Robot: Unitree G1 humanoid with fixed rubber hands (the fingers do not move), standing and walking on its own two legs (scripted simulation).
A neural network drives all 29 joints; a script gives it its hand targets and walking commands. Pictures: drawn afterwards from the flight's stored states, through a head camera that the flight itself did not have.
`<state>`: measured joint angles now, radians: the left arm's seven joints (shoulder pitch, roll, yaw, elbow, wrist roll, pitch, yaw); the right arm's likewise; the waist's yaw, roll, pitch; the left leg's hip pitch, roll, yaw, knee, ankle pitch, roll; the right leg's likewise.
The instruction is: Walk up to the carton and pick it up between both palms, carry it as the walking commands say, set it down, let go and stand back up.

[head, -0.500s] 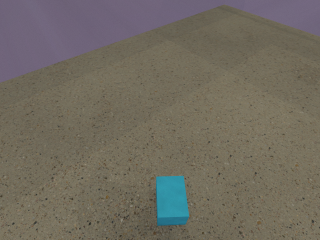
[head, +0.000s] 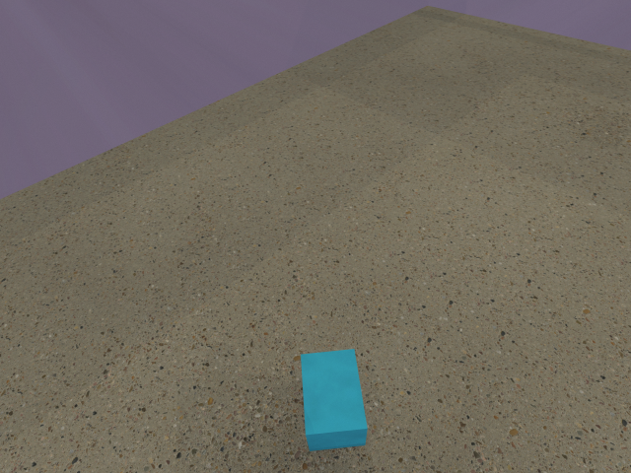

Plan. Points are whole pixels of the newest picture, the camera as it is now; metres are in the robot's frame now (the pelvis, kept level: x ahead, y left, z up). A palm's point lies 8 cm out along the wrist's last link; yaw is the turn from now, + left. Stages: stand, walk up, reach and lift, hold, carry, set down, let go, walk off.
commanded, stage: walk up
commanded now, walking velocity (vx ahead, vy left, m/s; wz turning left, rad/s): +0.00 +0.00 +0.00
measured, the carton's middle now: (332, 399) +0.48 +0.02 -0.70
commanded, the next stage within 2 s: stand in 1.80 s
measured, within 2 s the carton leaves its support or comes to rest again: neither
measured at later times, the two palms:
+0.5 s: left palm out of the picture -0.03 +0.22 -0.14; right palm out of the picture +0.01 -0.22 -0.15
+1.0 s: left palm out of the picture +0.09 +0.25 -0.15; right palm out of the picture +0.07 -0.17 -0.16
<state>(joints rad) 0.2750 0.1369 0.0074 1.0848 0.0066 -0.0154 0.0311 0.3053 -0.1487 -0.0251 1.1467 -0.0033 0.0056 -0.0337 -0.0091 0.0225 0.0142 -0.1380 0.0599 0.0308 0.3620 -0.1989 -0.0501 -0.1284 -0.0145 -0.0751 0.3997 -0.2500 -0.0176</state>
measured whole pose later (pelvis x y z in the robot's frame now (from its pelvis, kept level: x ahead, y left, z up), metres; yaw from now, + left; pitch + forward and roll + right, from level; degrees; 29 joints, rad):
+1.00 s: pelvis +0.08 +0.03 +0.00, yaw +1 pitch -1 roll +1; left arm 0.23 0.13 0.02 1.16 0.01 -0.01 0.05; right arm 0.27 -0.11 -0.01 1.17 0.00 0.00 -0.05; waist -0.02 0.01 0.02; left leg -0.12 0.04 0.13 0.40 -0.25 -0.01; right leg -0.12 -0.04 -0.11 0.43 -0.29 -0.01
